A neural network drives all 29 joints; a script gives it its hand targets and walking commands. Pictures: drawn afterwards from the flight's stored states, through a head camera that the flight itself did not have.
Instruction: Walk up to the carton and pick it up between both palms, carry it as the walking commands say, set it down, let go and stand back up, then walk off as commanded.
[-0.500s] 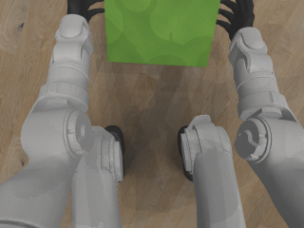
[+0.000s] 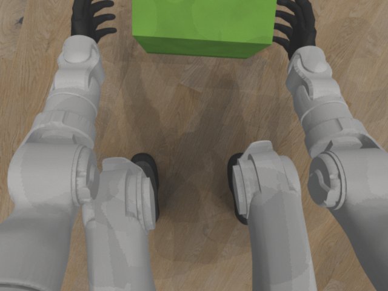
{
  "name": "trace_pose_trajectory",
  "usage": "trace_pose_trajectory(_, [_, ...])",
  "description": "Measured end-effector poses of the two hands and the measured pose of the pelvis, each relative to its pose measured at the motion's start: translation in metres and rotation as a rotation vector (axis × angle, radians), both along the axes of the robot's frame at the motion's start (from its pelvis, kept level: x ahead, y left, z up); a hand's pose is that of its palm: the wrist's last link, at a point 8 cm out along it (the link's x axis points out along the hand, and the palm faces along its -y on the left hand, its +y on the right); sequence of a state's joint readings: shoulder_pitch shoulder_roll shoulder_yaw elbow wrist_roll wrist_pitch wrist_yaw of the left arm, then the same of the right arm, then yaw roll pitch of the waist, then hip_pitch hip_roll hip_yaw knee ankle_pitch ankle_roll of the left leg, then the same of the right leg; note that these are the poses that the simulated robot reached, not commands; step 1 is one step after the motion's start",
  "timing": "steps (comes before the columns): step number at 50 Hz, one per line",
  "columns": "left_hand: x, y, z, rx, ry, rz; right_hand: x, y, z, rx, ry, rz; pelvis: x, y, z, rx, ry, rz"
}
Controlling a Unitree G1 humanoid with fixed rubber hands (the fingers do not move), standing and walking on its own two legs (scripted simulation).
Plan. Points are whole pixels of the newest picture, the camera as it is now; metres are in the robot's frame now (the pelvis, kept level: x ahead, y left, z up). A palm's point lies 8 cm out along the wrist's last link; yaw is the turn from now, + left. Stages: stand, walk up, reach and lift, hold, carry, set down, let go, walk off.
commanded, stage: set down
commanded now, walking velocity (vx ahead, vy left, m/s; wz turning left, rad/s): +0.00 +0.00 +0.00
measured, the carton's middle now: (201, 10) +0.56 -0.04 -0.29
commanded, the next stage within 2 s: let go in 1.86 s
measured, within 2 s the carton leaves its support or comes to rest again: neither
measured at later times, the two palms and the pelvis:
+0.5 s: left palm (72, 31) +0.52 +0.18 -0.19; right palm (321, 38) +0.48 -0.22 -0.18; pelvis -0.01 +0.00 -0.01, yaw -1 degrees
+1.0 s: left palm out of the picture +0.52 +0.18 -0.05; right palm out of the picture +0.48 -0.23 -0.04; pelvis +0.00 +0.00 +0.08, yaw -1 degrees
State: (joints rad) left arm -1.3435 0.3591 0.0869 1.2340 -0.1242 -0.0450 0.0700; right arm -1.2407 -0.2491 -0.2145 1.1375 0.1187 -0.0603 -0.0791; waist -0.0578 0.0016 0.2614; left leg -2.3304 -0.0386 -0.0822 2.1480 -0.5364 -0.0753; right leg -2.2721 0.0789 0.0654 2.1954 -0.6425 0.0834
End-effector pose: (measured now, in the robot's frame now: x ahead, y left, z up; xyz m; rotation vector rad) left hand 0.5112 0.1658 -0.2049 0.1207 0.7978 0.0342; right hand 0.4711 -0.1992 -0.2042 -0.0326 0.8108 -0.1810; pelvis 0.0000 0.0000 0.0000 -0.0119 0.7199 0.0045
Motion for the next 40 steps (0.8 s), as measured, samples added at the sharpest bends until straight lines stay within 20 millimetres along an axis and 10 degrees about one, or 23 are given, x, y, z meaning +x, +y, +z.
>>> trace_pose_trajectory(22, [0.000,0.014,0.007,-0.003,-0.045,0.035,0.001,-0.028,0.013,-0.034,-0.048,-0.031,-0.009,0.000,-0.008,-0.002,-0.064,-0.007])
trace_pose_trajectory(40, [0.009,0.014,0.100,-0.019,-0.147,0.045,0.005,-0.030,0.103,-0.018,-0.150,-0.053,-0.006,-0.002,0.037,0.003,0.019,-0.012])
